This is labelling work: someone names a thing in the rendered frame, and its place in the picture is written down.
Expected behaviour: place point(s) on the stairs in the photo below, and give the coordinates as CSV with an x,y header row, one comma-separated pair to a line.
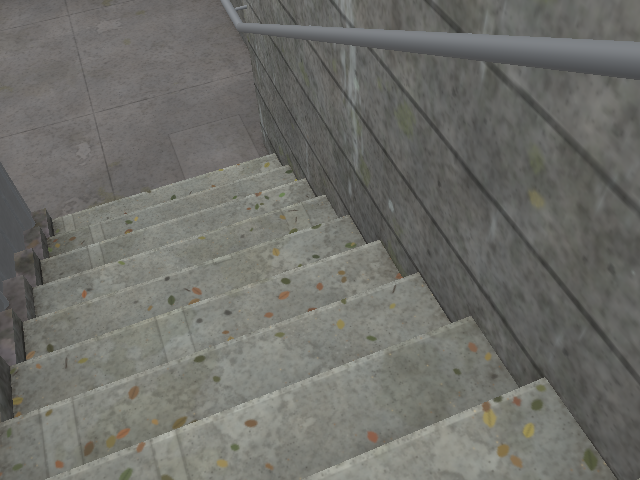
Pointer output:
x,y
231,327

